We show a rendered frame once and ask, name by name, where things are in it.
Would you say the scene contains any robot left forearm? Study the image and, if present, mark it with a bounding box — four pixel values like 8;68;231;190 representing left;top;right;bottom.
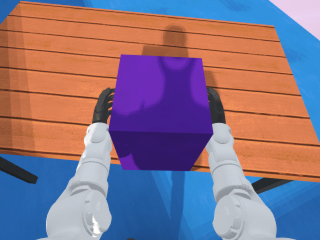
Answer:
46;122;112;236

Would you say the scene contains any left robot upper arm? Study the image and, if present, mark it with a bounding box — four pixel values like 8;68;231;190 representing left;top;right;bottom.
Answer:
36;189;112;240

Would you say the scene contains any robot right forearm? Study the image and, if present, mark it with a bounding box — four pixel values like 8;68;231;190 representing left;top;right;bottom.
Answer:
205;123;265;205

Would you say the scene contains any robot right hand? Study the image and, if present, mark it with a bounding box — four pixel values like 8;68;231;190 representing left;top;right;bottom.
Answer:
206;87;226;124

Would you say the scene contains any carton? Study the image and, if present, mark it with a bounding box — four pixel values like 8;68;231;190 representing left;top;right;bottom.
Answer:
108;54;214;171

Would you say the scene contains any right robot upper arm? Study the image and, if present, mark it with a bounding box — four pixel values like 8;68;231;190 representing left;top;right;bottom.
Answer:
212;194;296;240

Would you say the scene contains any table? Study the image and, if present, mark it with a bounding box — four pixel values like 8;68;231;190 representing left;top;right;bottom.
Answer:
0;1;320;195

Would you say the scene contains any robot left hand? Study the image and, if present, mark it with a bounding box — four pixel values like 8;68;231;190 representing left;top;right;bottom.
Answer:
92;87;115;124

